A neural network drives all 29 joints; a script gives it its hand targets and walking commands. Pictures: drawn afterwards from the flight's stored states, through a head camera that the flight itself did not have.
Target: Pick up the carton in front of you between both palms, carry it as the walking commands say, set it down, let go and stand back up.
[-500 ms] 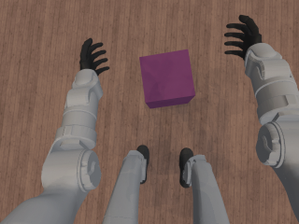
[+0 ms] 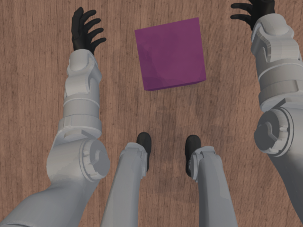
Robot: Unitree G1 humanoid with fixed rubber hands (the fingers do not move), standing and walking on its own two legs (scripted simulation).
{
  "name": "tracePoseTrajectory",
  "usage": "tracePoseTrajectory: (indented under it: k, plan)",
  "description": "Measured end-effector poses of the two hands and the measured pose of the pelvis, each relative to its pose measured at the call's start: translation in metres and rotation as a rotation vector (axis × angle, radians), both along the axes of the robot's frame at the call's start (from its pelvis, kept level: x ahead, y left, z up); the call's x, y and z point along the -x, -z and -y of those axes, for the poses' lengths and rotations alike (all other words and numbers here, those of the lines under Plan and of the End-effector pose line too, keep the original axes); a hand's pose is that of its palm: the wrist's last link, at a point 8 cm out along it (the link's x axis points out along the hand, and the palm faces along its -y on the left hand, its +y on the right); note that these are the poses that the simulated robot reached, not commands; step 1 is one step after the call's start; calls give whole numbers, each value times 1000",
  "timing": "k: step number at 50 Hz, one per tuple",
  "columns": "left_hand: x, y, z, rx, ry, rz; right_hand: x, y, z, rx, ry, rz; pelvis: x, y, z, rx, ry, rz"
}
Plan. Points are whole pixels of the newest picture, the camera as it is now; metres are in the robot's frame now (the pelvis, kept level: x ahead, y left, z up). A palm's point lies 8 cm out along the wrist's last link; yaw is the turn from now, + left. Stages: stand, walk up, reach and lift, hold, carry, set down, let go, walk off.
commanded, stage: reach and lift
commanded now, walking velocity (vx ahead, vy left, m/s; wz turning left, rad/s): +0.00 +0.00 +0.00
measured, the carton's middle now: (170, 61) +0.52 +0.00 -0.49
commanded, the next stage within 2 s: none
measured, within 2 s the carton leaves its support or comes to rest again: leaves its support in 1.48 s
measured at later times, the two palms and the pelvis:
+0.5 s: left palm (116, 66) +0.49 +0.19 -0.38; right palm (225, 49) +0.54 -0.18 -0.38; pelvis -0.06 +0.00 -0.21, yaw +1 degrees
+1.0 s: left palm (121, 65) +0.50 +0.18 -0.41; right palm (216, 49) +0.55 -0.16 -0.41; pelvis -0.05 +0.00 -0.24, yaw +2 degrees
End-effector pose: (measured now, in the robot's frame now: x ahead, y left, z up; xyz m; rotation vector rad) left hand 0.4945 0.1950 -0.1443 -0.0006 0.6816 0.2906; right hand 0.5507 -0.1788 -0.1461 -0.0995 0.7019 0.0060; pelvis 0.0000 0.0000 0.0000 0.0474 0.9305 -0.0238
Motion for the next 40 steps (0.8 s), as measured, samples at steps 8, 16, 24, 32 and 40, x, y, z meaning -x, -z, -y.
tracePoseTrajectory:
  k: [8,16,24,32,40]
  plan:
    - [4,93,2,1,5,-12,9,96,5,20,22,5,22,85,-3,-9,-3,27]
    - [7,169,2,7,3,-22,9,170,4,24,26,13,47,163,-2,-15,-8,132]
    - [6,224,6,17,15,-52,10,224,-1,19,23,-16,60,208,1,-17,-9,235]
    - [3,270,8,20,29,-73,9,270,-4,18,14,-28,60,235,2,-19,-13,302]
    - [-6,274,7,20,28,-43,-4,271,-15,12,-4,9,51,246,0,-18,-15,335]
